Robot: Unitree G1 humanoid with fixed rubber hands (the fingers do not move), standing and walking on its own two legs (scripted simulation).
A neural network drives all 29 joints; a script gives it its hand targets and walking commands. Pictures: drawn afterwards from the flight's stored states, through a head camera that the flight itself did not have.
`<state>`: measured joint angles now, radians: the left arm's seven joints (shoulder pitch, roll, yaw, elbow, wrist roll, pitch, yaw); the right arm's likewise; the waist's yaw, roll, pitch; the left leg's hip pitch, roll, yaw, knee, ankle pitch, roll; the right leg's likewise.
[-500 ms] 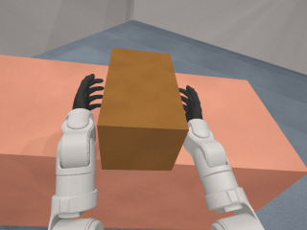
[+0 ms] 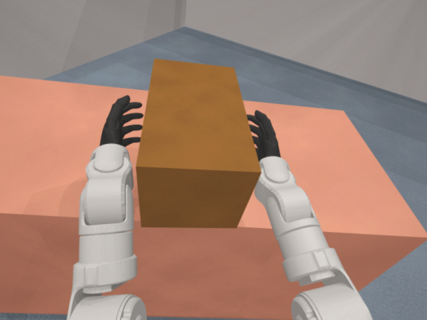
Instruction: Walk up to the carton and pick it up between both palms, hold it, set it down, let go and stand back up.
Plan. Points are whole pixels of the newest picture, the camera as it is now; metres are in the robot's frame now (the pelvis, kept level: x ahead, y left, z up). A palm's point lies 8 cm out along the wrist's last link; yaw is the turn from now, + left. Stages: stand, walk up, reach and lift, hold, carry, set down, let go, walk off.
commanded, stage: set down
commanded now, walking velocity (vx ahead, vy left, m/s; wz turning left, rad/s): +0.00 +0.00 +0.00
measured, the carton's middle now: (192, 138) +0.43 +0.02 +0.16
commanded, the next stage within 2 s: none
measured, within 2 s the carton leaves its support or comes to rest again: neither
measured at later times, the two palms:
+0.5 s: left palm (127, 159) +0.40 +0.14 +0.13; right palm (259, 165) +0.40 -0.12 +0.11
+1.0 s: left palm (129, 160) +0.40 +0.13 +0.12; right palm (258, 161) +0.41 -0.12 +0.11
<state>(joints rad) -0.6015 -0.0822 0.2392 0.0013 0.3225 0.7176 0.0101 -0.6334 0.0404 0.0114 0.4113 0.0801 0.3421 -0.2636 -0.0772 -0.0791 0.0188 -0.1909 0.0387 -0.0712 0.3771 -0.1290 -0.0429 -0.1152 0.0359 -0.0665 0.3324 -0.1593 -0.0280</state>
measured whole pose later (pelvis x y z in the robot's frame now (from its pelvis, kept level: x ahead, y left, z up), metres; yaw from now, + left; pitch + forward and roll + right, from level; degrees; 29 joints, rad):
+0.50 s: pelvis +0.02 +0.00 +0.00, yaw +0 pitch -2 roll -1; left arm -0.59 -0.10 0.25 0.31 0.34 0.48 0.05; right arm -0.66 0.05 -0.08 0.77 0.03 0.07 -0.20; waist -0.04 -0.07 0.02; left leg -0.19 0.04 -0.07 0.37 -0.15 -0.04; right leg -0.11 0.04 -0.07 0.34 -0.19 -0.03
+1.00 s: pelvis +0.03 -0.01 +0.00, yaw +0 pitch -1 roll -1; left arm -0.55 -0.12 0.25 0.32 0.33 0.37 0.10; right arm -0.67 0.03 -0.09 0.82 0.03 -0.05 -0.18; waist -0.03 -0.06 0.02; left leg -0.19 0.04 -0.07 0.37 -0.17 -0.05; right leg -0.11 0.04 -0.07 0.33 -0.20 -0.03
